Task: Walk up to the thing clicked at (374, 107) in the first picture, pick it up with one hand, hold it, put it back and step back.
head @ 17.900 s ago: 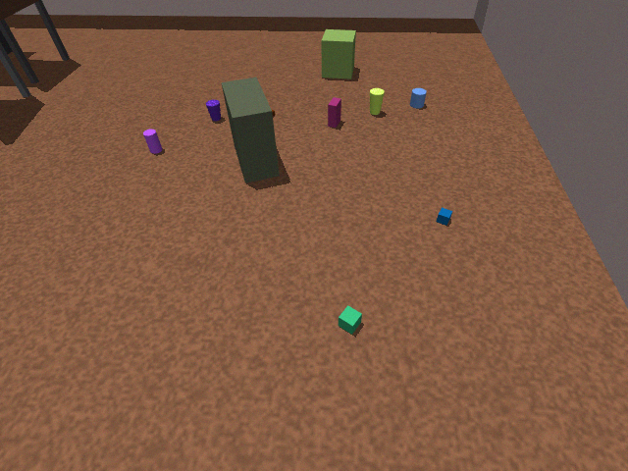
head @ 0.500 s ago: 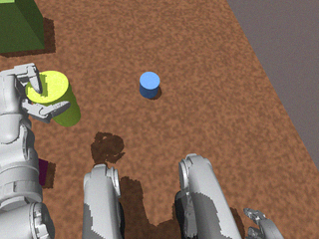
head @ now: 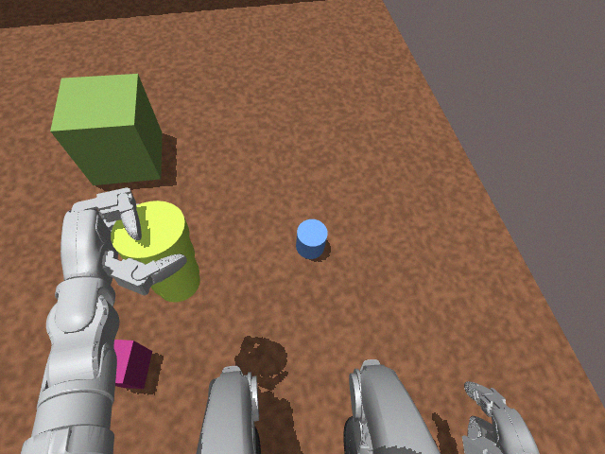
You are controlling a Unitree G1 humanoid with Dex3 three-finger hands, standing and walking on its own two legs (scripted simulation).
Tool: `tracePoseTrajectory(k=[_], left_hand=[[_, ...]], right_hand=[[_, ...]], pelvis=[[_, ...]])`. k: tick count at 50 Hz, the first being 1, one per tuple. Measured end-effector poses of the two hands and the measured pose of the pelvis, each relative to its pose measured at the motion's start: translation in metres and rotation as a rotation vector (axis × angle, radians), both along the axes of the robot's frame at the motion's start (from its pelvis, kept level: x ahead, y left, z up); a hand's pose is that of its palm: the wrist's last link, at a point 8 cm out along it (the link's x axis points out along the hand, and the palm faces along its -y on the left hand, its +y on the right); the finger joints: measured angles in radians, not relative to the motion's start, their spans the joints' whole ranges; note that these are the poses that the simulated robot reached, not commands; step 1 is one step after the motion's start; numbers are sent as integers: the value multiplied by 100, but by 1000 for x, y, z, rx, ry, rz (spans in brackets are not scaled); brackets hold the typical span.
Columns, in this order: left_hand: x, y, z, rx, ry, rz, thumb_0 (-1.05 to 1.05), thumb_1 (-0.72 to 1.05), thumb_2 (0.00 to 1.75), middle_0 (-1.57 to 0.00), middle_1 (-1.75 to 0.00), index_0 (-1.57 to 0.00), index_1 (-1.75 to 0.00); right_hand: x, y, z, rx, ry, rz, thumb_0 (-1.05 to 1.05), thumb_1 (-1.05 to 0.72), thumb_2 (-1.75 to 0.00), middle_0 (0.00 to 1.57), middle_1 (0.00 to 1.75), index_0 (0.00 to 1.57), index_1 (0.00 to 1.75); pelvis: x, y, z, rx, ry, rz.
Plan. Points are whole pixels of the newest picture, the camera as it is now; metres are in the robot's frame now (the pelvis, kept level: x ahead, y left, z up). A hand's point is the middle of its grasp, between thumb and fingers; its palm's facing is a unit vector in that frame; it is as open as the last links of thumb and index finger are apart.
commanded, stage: lift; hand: left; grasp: from the side
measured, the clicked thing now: (165, 258) +0.39 +0.19 -0.03
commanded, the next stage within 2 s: hold in 1.00 s
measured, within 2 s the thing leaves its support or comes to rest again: neither
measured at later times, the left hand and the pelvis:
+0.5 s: hand (118, 196) +0.39 +0.19 +0.13, palm faces +0.09 -1.00 -0.04, open 7.1 cm; pelvis +0.03 +0.00 +0.10, yaw +1 degrees
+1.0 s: hand (111, 170) +0.39 +0.18 +0.17, palm faces +0.09 -1.00 -0.02, open 7.1 cm; pelvis +0.05 +0.00 +0.13, yaw +2 degrees
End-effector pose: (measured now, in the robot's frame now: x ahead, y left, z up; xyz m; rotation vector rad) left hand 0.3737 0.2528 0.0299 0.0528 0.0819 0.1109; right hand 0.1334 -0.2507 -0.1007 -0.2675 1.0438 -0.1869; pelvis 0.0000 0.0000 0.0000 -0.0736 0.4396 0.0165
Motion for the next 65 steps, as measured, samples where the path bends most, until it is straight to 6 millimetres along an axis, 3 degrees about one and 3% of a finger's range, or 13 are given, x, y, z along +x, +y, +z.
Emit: tracePoseTrajectory(k=[12, 30, 44, 65], left_hand=[[-10, -1, 58, -7, 9, -15, 3, -54, 101, -63, -112, -138, -150], [-9, -12, 111, -19, -12, -12, 2, -52, 98, -63, -112, -139, -149], [-8, -17, 133, -25, -13, -22, 2, -50, 97, -61, -112, -136, -148], [-12, -21, 149, -34, -19, -23, 2, -49, 93, -62, -112, -137, -148]], right_hand=[[12, 7, 62, 8, -36, 28, 0, -93, -90, 21, 30, 21, 30], [18, 12, 106, 30, -30, 24, 1, -93, -90, 21, 30, 20, 30], [23, 7, 126, 29, -31, 13, 0, -93, -90, 21, 30, 20, 30], [33, 4, 140, 31, -48, 13, 1, -94, -90, 21, 30, 20, 30]], pelvis=[[15, 1, 58, 10, -94, 15], [35, 1, 105, 28, -190, 15], [46, -3, 126, 38, -242, 16], [54, -5, 140, 47, -294, 14]])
